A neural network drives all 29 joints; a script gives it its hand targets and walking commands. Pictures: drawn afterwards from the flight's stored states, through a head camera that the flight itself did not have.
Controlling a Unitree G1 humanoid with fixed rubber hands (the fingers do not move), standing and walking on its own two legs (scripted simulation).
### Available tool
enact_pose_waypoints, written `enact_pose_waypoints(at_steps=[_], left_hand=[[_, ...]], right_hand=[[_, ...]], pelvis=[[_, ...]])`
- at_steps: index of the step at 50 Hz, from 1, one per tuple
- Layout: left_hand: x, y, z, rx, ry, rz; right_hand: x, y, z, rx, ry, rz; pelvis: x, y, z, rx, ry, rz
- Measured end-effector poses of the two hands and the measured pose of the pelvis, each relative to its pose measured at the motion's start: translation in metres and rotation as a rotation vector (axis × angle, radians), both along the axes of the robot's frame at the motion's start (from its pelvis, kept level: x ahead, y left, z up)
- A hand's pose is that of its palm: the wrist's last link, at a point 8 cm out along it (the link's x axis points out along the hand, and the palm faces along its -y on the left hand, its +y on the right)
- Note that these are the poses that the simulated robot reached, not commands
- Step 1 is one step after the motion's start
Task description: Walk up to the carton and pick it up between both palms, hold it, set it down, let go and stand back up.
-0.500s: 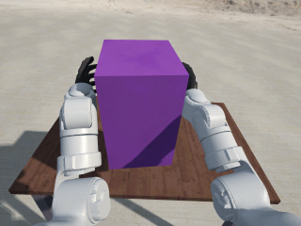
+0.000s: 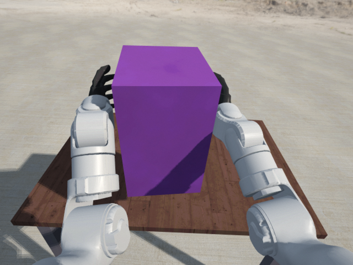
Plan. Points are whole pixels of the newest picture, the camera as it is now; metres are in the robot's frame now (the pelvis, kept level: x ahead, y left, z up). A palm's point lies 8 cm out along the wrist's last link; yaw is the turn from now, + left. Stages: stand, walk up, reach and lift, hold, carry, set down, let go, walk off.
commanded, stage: hold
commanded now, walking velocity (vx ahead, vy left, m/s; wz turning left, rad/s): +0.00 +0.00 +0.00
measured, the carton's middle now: (162, 121) +0.36 +0.01 +0.22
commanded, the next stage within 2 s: none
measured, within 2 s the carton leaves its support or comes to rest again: neither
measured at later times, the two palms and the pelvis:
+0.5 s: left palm (98, 101) +0.37 +0.14 +0.27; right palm (219, 106) +0.37 -0.11 +0.25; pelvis +0.00 +0.00 +0.00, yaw +0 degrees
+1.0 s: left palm (98, 102) +0.37 +0.14 +0.26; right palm (218, 108) +0.37 -0.11 +0.24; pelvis +0.01 +0.01 +0.00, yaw +0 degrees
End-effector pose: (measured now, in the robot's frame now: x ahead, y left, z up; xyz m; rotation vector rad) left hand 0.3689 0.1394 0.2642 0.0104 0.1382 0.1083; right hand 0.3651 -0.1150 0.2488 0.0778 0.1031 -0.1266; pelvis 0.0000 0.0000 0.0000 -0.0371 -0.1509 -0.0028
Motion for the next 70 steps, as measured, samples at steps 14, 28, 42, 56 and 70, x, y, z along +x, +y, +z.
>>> enact_pose_waypoints(at_steps=[14, 28, 42, 56, 70], left_hand=[[-0.002, -0.002, 0.001, -0.001, 0.005, 0.002], [0.002, 0.004, 0.001, -0.004, 0.007, -0.004], [0.005, 0.005, -0.003, 0.006, -0.003, -0.008], [0.004, 0.003, -0.004, 0.004, -0.012, -0.001], [0.0, 0.0, -0.003, -0.004, -0.006, 0.001]], right_hand=[[-0.001, -0.002, -0.001, 0.009, 0.006, 0.003], [0.002, 0.003, 0.002, 0.006, 0.008, -0.002], [0.004, 0.004, 0.0, 0.017, -0.001, -0.005], [0.004, 0.003, -0.004, 0.02, -0.009, 0.0], [0.0, 0.0, -0.003, 0.018, -0.003, 0.001]], pelvis=[[-0.004, -0.005, 0.0, 0.006, 0.01, 0.007], [-0.001, -0.001, 0.0, 0.004, 0.015, 0.008], [0.006, 0.006, 0.0, -0.004, 0.006, 0.002], [0.008, 0.007, 0.0, -0.005, 0.002, 0.0], [0.003, 0.001, 0.0, -0.001, 0.001, 0.002]])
